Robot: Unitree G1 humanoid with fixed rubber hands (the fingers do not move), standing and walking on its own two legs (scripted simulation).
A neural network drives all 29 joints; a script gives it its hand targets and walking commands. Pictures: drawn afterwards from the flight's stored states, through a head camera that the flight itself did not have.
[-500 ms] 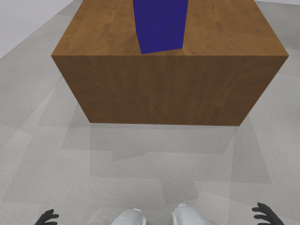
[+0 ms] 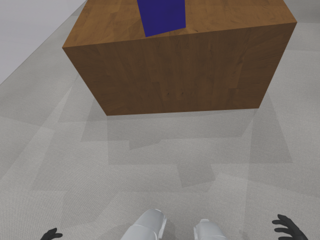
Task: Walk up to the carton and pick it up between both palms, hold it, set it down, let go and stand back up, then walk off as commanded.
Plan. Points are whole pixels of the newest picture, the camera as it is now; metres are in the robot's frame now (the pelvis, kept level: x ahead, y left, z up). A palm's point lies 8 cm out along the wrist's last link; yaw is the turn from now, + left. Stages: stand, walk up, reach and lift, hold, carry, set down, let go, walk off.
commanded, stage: walk off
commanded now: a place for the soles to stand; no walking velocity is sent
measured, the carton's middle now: out of the picture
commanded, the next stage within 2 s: none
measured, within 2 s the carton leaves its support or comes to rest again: neither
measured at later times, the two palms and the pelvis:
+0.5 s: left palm out of the picture -0.06 +0.37 -0.09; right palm out of the picture -0.02 -0.24 -0.10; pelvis -0.12 +0.06 +0.01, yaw +0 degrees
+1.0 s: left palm out of the picture -0.06 +0.36 -0.06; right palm out of the picture +0.05 -0.25 -0.12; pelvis -0.08 +0.04 +0.01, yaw -1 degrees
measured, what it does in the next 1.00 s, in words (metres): steps on the spot: left foot, then right foot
